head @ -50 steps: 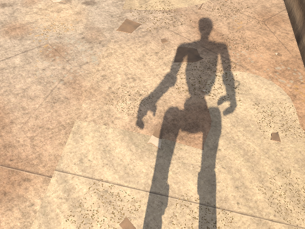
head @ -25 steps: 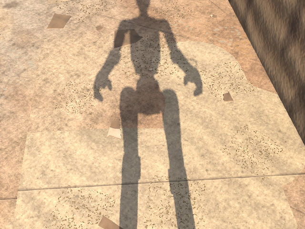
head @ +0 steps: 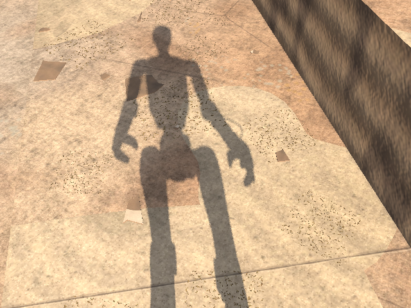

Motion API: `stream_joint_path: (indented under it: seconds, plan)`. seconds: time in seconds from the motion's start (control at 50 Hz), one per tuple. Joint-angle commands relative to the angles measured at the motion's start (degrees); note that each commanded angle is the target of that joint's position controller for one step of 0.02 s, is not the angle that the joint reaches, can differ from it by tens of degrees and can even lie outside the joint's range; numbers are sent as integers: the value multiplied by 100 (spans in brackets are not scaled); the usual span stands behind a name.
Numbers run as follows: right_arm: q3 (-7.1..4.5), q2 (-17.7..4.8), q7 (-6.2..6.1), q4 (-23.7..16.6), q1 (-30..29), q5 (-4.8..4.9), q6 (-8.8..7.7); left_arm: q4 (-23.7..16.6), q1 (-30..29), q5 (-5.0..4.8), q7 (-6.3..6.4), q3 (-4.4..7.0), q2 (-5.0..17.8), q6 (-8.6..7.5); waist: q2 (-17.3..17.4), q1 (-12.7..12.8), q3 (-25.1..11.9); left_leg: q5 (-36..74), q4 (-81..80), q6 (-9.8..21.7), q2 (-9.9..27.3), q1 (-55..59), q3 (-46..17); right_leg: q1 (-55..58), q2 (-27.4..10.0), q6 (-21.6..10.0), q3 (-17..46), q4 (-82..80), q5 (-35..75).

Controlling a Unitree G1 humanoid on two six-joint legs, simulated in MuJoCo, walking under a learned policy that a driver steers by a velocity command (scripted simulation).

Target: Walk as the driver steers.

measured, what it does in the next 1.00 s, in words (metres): walks ahead: left foot, then right foot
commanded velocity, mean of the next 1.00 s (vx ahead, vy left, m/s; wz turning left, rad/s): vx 0.15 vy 0.00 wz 0.16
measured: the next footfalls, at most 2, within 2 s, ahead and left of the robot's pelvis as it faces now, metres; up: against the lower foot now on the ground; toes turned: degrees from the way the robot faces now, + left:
left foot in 0.36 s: +0.28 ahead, +0.17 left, +0.00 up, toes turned +13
right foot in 0.78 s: +0.33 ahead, -0.06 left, +0.00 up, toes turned +14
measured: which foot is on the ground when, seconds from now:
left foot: up 0.00-0.34, down 0.36-0.82, up 0.84-1.00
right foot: down 0.00-0.36, up 0.38-0.76, down 0.78-1.00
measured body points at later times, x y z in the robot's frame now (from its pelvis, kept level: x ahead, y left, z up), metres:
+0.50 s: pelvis +0.17 +0.06 -0.01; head +0.22 +0.09 +0.43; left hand +0.21 +0.37 -0.13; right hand +0.42 -0.15 -0.10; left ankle +0.24 +0.16 -0.74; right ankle +0.14 -0.11 -0.64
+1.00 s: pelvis +0.24 +0.06 +0.00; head +0.28 +0.06 +0.44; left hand +0.32 +0.36 -0.10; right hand +0.45 -0.18 -0.10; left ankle +0.21 +0.17 -0.71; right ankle +0.29 -0.07 -0.74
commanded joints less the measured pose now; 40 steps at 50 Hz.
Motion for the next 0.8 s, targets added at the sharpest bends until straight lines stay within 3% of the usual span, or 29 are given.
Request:
stream_joint_path:
  seconds: [0.02, 0.06, 0.12, 0.22, 0.28, 0.32, 0.34, 0.36, 0.38, 0.4, 0.42, 0.44, 0.46, 0.48, 0.5, 0.56, 0.62, 0.68, 0.74, 0.78, 0.8]
  plan:
    - [-193, -727, 68, -757, -738, 71, -245, -74, 627, -14, 60, 272, 847, -205, -1226, 464, 659, -16, 1879, 20, 356, -3219, -384, 1617, -1998, -1021, 2501, -1673, -2018]
    - [-196, -622, 111, -662, -726, -10, -233, -67, 456, -6, 66, 233, 715, -222, -1013, 397, 755, 747, 2047, -61, 493, -3296, -405, 1535, -1753, -783, 1613, -1750, -646]
    - [-102, -325, 199, -722, -867, -39, -232, -33, 482, 61, 62, 236, 694, -249, -771, 402, 654, 1592, 1884, -245, 527, -2949, -143, 1121, -1470, -734, 516, -1789, 865]
    - [38, -91, 393, -1124, -1642, -133, -252, 91, 438, -18, 147, 312, 1062, -132, -681, 534, 841, 2408, 36, -273, 455, -1666, 632, 385, -1273, -607, -592, -1531, 2637]
    - [-86, -385, 504, -1208, -1459, -110, -204, 143, 446, -143, 184, 391, 1328, -50, -819, 297, 461, 2128, -386, 16, 204, -1056, 810, 813, -1451, -457, -762, -756, 4184]
    - [-299, -786, 475, -1003, -525, -131, -152, 73, 320, -231, 200, 426, 1406, 6, -790, -254, -158, 2041, -707, 331, -197, 131, 953, 830, -1371, -280, -864, 626, 5134]
    - [-447, -1060, 374, -858, 135, -136, -105, 17, 332, -252, 179, 375, 1271, -17, -573, -635, -554, 2584, -1059, 554, -317, 1272, 843, 310, -1128, -61, -965, 1774, 4623]
    - [-511, -1467, 203, -841, 395, -115, -31, -132, 677, -4, 118, 208, 731, -52, 701, -477, -1057, 4691, -946, 941, 679, 2809, -500, -1136, -629, 275, -922, 3681, 546]
    - [-471, -1923, 191, -1187, -45, -296, -105, -285, 1412, 114, 49, 21, 439, -112, 1618, 107, -2331, 5380, -1328, 2512, 2469, 3992, -3781, -2535, 399, 578, 26, 5842, -2752]
    - [-409, -1481, 241, -1280, -49, -251, -104, -176, 951, -14, -1, 178, 1168, -127, 512, -433, -2751, 4259, -1836, 2391, 2258, 3621, -3544, -2542, 99, 507, 905, 6079, -2220]
    - [-328, -1247, 255, -1218, -405, -194, -135, -376, 440, -149, 15, 179, 1205, -92, 314, -284, -1807, 3419, -1971, 2041, 1936, 2904, -2793, -2857, -81, 405, 732, 5826, -1690]
    - [-280, -1051, 238, -1171, -667, -96, -138, -362, 331, -72, 100, 157, 1095, -43, -176, -66, -1031, 2935, -2095, 1682, 1570, 1977, -2245, -2891, -319, 396, 641, 5289, -1284]
    - [-239, -931, 200, -1199, -910, -85, -117, -361, 271, 2, 180, 174, 1126, 35, -117, 73, -703, 2874, -2192, 1529, 1368, 1249, -1938, -2655, -453, 405, 652, 4871, -1017]
    - [-231, -944, 179, -1236, -1076, -168, -90, -343, 344, 18, 190, 190, 1158, 118, 30, 238, -529, 2926, -2337, 1464, 1187, 588, -1702, -2224, -466, 404, 630, 4667, -846]
    - [-217, -904, 168, -1228, -1226, -245, -100, -245, 545, 38, 195, 172, 1077, 172, 115, 344, -550, 3287, -2372, 1482, 1168, 234, -1469, -1932, -439, 446, 506, 4575, -742]
    - [-123, -715, 124, -1018, -1262, -281, -187, -133, 695, 64, 248, 75, 800, 244, 175, 379, -784, 4252, -2302, 1486, 1104, 22, -857, -1567, -470, 597, 373, 3821, -466]
    - [3, -441, 98, -800, -1373, -331, -167, -135, 453, 39, 229, -25, 555, 298, 329, 271, -808, 3037, -2433, 1262, 943, -108, -461, -1037, -641, 608, 407, 2660, 170]
    - [-4, -572, 122, -597, -1328, -426, -133, -247, 67, -41, 192, 14, 730, 340, 476, 58, -385, 1291, -2677, 1229, 1071, -256, -616, -777, -591, 517, 368, 1961, 232]
    - [-44, -755, 85, -504, -1387, -313, -36, -378, -32, -45, 172, 71, 878, 327, 388, 95, -78, 763, -2465, 1154, 1208, 34, -807, -805, -420, 331, 162, 1282, -69]
    - [-25, -687, 20, -394, -1156, -228, 14, -437, 40, 27, 151, 83, 914, 306, 148, 158, -26, 1041, -2059, 824, 1081, 244, -709, -581, -417, 130, 259, 480, 703]
    - [-26, -636, -18, -397, -953, -268, 2, -536, 10, 69, 160, 138, 1198, 300, -351, -8, -72, 1137, -1512, 542, 765, 227, -414, -474, -769, -44, 776, 374, 1933]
